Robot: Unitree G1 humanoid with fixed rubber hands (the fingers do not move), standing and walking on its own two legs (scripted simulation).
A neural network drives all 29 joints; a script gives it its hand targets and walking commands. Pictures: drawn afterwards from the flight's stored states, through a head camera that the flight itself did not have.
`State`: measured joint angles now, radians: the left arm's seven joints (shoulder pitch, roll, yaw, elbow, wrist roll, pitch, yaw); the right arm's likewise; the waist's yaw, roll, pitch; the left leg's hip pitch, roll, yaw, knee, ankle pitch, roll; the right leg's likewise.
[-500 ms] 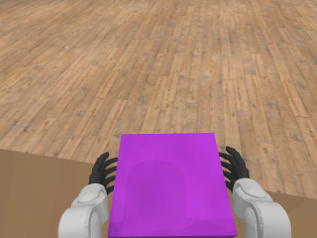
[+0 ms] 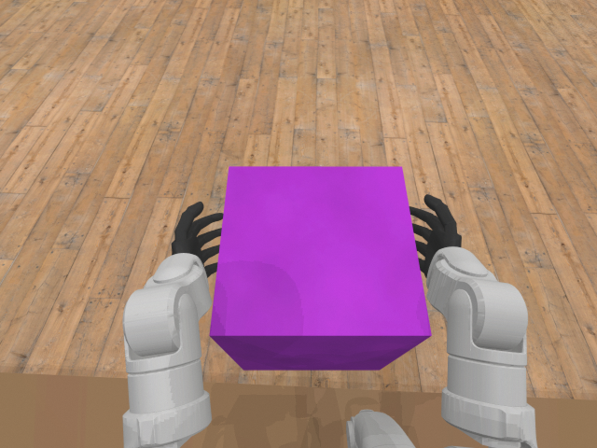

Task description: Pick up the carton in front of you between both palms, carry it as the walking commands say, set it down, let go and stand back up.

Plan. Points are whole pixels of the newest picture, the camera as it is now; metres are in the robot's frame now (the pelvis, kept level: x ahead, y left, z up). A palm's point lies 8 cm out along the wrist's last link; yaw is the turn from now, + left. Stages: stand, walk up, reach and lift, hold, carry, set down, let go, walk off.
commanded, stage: carry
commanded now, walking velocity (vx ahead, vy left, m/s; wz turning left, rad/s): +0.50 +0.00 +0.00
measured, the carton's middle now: (313, 280) +0.33 -0.02 +0.02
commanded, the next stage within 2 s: none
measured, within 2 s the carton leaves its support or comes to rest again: neither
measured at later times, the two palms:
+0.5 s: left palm (197, 106) +0.65 +0.16 +0.08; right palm (365, 92) +0.68 -0.14 +0.08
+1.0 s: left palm (218, 55) +1.02 +0.16 -0.03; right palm (334, 52) +1.01 -0.14 -0.02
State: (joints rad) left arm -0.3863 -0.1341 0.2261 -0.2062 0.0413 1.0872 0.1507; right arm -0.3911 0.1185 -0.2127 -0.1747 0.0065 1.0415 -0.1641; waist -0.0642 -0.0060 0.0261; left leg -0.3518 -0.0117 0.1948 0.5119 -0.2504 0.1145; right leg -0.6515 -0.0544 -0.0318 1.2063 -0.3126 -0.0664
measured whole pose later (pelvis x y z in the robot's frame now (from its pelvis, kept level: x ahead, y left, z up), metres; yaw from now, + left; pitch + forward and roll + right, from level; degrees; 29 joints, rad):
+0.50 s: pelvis +0.33 -0.03 +0.00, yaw +2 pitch +6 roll +1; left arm -0.41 -0.12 0.20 -0.15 -0.01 1.02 0.15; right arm -0.37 0.17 -0.26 -0.24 -0.07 1.01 -0.14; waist 0.10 -0.01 0.04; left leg -0.64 0.03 0.02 0.93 -0.27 0.04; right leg -0.30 0.03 -0.12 0.54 -0.34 -0.10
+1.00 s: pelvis +0.70 +0.03 -0.09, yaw +0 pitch +5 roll -1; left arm -0.34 -0.17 0.25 -0.13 0.06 1.01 0.14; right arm -0.36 0.14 -0.23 -0.08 0.00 0.98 -0.16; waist -0.08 0.00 0.03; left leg -0.26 -0.06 0.09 0.53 -0.37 0.11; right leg -0.76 -0.05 -0.03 1.03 -0.26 -0.04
